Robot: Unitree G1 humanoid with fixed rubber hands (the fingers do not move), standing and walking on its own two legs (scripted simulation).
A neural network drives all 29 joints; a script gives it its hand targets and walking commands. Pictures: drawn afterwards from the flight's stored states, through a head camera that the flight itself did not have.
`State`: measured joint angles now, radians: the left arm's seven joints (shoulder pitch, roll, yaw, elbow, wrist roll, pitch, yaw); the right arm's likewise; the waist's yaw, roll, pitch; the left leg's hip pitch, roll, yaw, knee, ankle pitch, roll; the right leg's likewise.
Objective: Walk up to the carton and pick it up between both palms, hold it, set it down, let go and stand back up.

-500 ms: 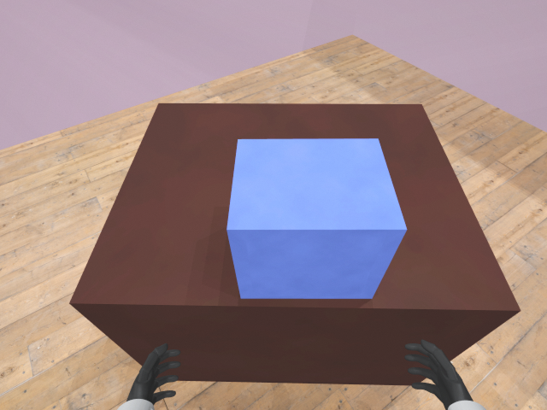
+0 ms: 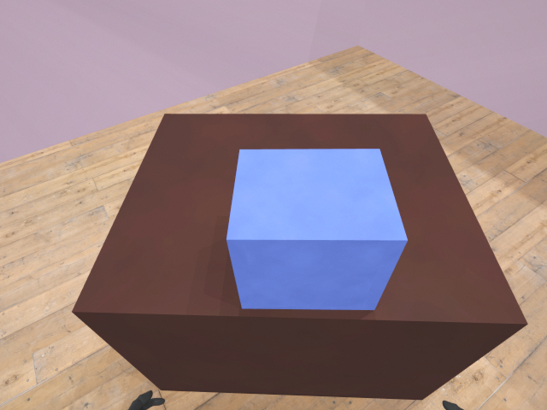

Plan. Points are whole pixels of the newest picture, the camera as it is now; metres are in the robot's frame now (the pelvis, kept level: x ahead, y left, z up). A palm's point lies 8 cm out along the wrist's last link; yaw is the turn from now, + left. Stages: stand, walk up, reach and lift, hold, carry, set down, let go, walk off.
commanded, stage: stand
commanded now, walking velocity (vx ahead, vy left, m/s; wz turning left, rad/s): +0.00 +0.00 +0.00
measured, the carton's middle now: (308, 231) +0.43 -0.04 -0.03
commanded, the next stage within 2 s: none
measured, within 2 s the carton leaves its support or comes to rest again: neither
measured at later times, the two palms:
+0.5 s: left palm out of the picture +0.03 +0.26 -0.13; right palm out of the picture +0.03 -0.24 -0.12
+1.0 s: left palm out of the picture -0.01 +0.26 -0.14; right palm out of the picture -0.01 -0.20 -0.13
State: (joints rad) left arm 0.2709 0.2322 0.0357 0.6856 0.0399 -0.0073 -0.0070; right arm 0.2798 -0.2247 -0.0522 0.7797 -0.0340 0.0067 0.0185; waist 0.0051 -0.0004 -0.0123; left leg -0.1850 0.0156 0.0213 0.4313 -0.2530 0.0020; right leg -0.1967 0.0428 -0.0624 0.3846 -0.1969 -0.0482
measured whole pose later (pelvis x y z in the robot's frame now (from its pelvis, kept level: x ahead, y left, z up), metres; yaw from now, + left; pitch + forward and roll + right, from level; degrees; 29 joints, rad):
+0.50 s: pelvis +0.01 +0.01 +0.00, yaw +0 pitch -1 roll -1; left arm 0.33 0.22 0.03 0.92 0.02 -0.02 0.02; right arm 0.34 -0.22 -0.03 0.92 -0.02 -0.01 -0.02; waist 0.00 -0.01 0.00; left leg -0.13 -0.01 0.03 0.38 -0.24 0.03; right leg -0.15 0.02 -0.05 0.35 -0.19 -0.03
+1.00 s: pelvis +0.01 +0.03 +0.00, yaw +0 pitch -2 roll +0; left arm 0.32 0.17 0.01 1.11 0.02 0.00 0.03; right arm 0.36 -0.18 0.01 1.05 -0.02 -0.01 -0.04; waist 0.00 -0.01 0.02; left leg -0.10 -0.03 0.04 0.35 -0.23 0.05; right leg -0.12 0.00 -0.04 0.34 -0.19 0.00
